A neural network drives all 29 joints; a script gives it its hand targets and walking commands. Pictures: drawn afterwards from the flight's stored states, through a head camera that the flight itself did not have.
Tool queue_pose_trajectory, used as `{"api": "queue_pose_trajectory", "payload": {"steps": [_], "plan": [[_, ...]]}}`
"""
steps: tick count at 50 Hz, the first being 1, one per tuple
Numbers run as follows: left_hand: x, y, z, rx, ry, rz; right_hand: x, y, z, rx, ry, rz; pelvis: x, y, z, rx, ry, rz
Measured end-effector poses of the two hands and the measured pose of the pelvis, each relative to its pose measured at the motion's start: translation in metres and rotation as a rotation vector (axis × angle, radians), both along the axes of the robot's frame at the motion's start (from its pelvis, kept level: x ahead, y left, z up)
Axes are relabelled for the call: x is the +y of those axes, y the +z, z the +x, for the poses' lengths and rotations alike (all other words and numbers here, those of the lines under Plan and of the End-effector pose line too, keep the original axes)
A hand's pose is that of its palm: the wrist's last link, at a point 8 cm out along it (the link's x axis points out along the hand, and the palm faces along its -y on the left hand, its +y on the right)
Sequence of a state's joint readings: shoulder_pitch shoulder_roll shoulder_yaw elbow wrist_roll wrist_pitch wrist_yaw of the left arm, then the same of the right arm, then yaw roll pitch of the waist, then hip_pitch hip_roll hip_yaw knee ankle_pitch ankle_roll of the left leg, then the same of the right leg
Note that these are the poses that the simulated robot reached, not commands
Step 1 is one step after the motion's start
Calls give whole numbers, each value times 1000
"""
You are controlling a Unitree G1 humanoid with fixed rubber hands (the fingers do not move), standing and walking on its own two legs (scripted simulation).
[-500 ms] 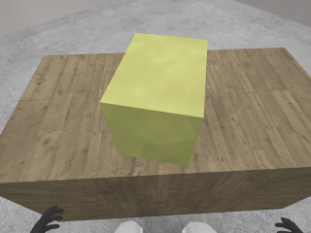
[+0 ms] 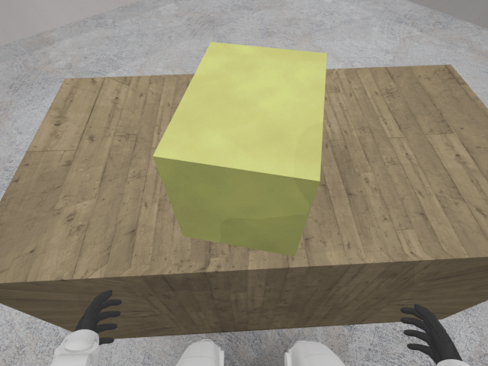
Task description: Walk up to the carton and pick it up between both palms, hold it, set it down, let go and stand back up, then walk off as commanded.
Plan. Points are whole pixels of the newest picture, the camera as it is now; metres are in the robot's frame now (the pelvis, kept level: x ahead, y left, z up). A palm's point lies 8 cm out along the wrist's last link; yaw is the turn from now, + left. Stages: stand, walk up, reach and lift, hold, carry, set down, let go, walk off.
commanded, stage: reach and lift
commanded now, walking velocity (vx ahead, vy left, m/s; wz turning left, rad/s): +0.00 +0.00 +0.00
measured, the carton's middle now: (252, 148) +0.49 +0.00 +0.03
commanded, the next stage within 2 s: none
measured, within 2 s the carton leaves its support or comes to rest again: neither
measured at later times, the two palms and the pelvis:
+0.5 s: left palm (67, 347) +0.16 +0.30 -0.04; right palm (416, 358) +0.13 -0.22 -0.03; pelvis -0.02 +0.02 +0.02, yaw +0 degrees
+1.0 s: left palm (64, 328) +0.17 +0.29 +0.00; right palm (394, 334) +0.15 -0.18 +0.02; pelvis -0.03 +0.02 +0.02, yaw +0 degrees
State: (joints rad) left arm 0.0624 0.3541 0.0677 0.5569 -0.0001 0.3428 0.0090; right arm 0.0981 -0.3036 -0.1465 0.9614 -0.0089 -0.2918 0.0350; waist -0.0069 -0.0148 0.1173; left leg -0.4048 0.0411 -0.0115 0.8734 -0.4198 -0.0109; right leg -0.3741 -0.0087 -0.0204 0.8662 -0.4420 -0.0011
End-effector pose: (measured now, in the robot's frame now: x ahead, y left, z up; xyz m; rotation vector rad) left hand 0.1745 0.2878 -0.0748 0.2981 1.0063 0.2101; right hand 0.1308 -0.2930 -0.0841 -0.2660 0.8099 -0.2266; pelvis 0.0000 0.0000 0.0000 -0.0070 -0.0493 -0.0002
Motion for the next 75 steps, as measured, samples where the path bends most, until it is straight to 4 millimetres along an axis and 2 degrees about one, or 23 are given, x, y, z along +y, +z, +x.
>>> {"api": "queue_pose_trajectory", "payload": {"steps": [3, 6, 10, 15, 21, 27, 35, 43, 50, 56, 63, 68, 71, 75], "plan": [[-4, 7, 11, -53, -20, -22, 10, 11, 15, -81, 1, 2, 0, 2, 2, -21, 0, 1], [-3, 13, 14, -87, -18, -40, 16, 18, 20, -117, -17, 0, 0, 4, 4, -49, 0, 0], [0, 19, 10, -122, -17, -52, 22, 26, 18, -144, -37, -5, 3, 8, 5, -85, 1, -4], [6, 23, -4, -132, -17, -67, 33, 37, 11, -183, -45, -2, 9, 14, 1, -115, 1, -12], [9, 27, -18, -158, -32, -74, 56, 49, 0, -241, -53, 33, 15, 19, -9, -129, -3, -18], [7, 38, -20, -236, -76, -71, 77, 57, -7, -278, -54, 75, 19, 22, -21, -136, -11, -18], [1, 55, -21, -330, -132, -68, 77, 75, 0, -375, -57, 64, 17, 22, -30, -154, -12, -18], [-8, 72, -16, -411, -199, -75, 84, 88, 13, -438, -57, 80, 12, 22, -31, -161, -13, -14], [-2, 79, -1, -484, -204, -148, 117, 107, 19, -488, -57, 90, 16, 23, -27, -154, -6, -9], [11, 84, 14, -520, -235, -136, 137, 110, 27, -475, -77, 102, 26, 25, -20, -141, -7, -18], [2, 97, 28, -568, -295, -114, 136, 106, 44, -474, -70, 117, 29, 26, -7, -119, -9, -21], [-9, 113, 38, -641, -317, -160, 137, 119, 55, -546, -85, 145, 25, 28, 3, -102, -10, -15], [-12, 111, 39, -618, -334, -178, 140, 125, 58, -573, -90, 147, 23, 29, 8, -91, -10, -13], [-11, 105, 38, -570, -341, -191, 146, 122, 60, -557, -91, 151, 23, 30, 13, -80, -11, -13]]}}
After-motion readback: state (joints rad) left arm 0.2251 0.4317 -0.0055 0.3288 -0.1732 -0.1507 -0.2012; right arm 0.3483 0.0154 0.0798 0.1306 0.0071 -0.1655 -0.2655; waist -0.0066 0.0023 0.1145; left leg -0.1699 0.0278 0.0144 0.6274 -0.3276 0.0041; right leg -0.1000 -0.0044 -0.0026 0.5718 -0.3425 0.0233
